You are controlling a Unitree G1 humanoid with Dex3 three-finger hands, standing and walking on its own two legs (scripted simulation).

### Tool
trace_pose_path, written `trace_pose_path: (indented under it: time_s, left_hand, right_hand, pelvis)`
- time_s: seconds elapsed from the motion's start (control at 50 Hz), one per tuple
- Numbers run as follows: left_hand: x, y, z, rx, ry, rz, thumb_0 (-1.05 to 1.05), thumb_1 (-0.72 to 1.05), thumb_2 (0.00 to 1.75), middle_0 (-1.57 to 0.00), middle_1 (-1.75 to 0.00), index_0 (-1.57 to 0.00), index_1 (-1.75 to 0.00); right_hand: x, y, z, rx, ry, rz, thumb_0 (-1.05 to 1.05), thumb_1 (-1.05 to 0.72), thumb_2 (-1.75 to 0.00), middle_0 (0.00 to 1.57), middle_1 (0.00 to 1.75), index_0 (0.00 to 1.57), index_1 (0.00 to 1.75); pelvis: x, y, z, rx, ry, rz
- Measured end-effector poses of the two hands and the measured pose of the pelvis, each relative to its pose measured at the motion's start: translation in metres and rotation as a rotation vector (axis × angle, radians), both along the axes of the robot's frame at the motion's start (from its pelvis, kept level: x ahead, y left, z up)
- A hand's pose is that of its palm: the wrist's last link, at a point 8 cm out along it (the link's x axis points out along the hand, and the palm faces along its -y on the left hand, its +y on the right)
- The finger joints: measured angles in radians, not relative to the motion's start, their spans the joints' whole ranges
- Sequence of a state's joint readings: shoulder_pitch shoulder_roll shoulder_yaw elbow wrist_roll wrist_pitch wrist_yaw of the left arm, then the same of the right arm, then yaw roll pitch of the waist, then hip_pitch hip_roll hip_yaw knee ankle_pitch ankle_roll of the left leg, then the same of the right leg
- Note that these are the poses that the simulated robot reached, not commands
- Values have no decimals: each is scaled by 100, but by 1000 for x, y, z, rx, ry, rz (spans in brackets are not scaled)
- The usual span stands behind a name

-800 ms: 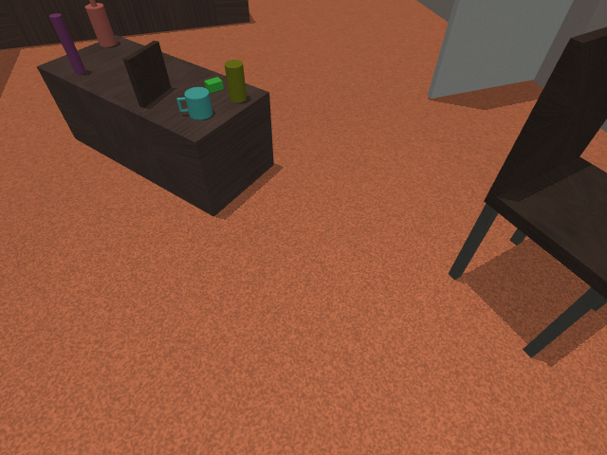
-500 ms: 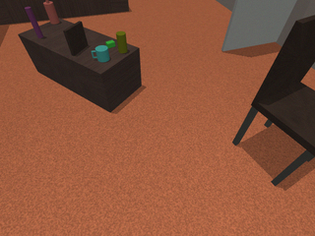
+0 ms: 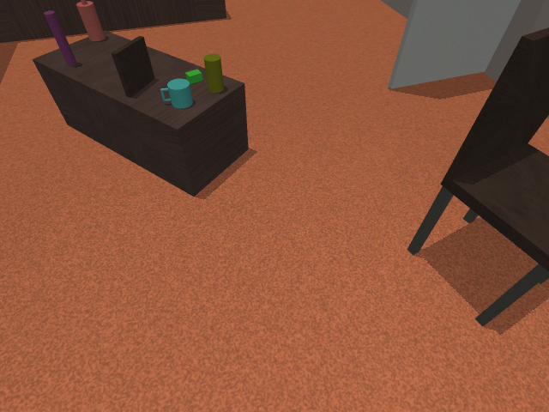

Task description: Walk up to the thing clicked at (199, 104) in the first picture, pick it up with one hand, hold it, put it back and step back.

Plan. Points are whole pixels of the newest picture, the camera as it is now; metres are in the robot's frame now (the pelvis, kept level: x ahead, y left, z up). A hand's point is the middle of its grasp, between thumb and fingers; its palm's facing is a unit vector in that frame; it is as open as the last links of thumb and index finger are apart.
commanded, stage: stand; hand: left
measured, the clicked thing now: (176, 94) +1.42 +0.41 -0.33
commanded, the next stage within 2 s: walk up in 0.32 s
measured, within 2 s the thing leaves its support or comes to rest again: neither
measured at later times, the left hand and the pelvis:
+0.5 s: hand out of the picture +0.07 +0.29 -0.15, palm faces +0.09 -0.93 -0.35, open 7.4 cm; pelvis +0.02 +0.01 -0.01, yaw +5 degrees
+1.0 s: hand (68, 351) +0.26 +0.37 -0.15, palm faces +0.10 -0.94 -0.33, open 7.4 cm; pelvis +0.22 +0.08 -0.02, yaw +10 degrees
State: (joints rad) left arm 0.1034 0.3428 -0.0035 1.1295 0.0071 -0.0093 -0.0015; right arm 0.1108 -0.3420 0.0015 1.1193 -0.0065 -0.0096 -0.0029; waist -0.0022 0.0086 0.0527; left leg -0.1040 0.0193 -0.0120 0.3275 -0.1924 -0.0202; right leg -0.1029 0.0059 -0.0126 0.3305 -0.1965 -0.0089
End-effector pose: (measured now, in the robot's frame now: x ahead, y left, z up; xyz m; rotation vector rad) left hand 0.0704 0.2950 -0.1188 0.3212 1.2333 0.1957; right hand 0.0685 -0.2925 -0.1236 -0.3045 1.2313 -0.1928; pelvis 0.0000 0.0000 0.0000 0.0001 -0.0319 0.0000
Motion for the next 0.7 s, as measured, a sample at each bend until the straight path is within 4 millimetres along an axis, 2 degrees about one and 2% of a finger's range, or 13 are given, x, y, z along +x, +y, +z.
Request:
trace_pose_path:
  time_s: [0.34, 0.44, 0.5, 0.6, 0.64, 0.7]
  left_hand:
    - [4, 1, 1, -8, -16, -1, 1, 91, 90, -21, -30, -20, -30]
    - [1, 19, 4, -7, -103, 38, 1, 90, 90, -21, -30, -21, -30]
    - [-12, 36, 7, 12, -106, 83, 1, 90, 90, -21, -30, -21, -30]
    - [-30, 74, 2, 33, -17, 139, 1, 90, 90, -21, -30, -21, -30]
    - [-27, 92, -7, 35, 3, 160, 1, 90, 90, -21, -30, -21, -30]
    - [-9, 118, -25, 42, 21, 168, 1, 90, 90, -21, -30, -20, -30]
  right_hand:
    - [3, 0, 2, 1, -16, -2, 1, -91, -90, 20, 30, 20, 30]
    - [9, -8, 2, -11, 9, 50, 1, -91, -90, 21, 30, 20, 30]
    - [30, -7, 9, -33, 22, 95, 1, -91, -90, 21, 30, 20, 30]
    - [83, 5, 23, -62, -34, 149, 1, -91, -90, 20, 30, 20, 30]
    - [106, 13, 25, -84, -60, 164, 1, -91, -90, 20, 30, 20, 30]
    - [133, 26, 20, -124, -110, 165, 1, -91, -90, 20, 30, 20, 30]
  pelvis:
    - [1, 2, 0, 0, -3, 3]
    - [11, 3, -7, -9, 10, 61]
    - [20, 11, -6, -8, 7, 81]
    - [49, 34, -9, -20, -4, 117]
    - [65, 46, -16, -25, -7, 136]
    - [87, 67, -32, 8, -19, 141]
